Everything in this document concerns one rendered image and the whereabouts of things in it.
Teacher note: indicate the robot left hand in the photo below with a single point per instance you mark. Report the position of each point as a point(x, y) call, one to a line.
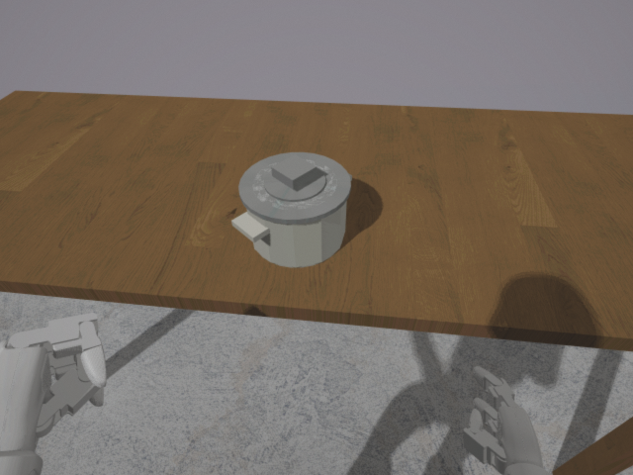
point(76, 360)

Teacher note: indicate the table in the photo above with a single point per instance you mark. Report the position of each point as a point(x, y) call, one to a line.
point(503, 224)

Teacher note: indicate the pot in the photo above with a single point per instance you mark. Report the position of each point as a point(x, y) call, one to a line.
point(294, 245)

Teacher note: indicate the knob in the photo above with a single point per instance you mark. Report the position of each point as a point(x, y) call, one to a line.
point(294, 171)

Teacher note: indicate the left robot forearm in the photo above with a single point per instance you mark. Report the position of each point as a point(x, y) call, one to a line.
point(20, 462)

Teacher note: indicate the robot right hand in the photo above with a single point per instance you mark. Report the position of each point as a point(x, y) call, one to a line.
point(510, 438)

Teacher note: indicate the lid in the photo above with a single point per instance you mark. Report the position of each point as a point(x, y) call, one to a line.
point(268, 198)

